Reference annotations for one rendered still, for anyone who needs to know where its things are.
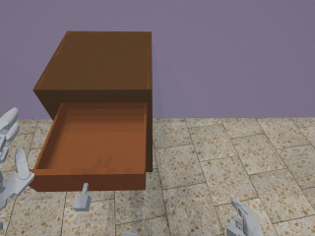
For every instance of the cabinet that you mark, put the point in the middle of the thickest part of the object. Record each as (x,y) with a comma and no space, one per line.
(101,67)

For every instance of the drawer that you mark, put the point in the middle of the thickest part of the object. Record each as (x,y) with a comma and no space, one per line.
(103,144)

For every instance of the handle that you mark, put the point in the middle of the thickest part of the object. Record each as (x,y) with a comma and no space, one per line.
(82,202)

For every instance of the left robot hand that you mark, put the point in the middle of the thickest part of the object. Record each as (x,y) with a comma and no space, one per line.
(17,182)

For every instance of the right robot hand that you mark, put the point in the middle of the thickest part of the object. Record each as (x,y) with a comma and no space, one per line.
(248,226)

